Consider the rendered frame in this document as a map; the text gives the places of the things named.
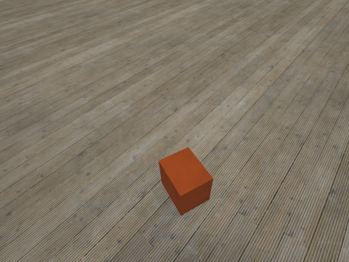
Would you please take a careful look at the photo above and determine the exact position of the carton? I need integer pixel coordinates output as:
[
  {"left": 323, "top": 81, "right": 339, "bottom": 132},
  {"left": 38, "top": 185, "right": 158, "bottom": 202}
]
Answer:
[{"left": 159, "top": 147, "right": 213, "bottom": 215}]

